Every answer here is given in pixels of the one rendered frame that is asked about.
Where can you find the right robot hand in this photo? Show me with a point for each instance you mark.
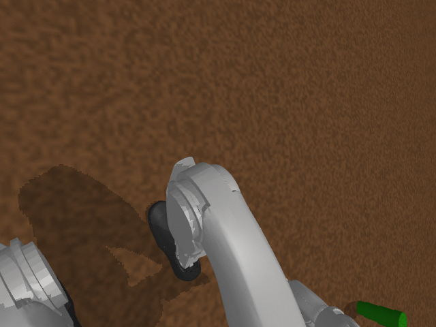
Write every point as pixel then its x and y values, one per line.
pixel 309 303

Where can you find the right robot arm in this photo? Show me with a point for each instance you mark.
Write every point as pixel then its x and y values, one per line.
pixel 334 317

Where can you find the left robot foot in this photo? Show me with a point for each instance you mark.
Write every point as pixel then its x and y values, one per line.
pixel 70 308

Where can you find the right robot foot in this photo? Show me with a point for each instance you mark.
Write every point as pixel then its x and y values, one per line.
pixel 158 223

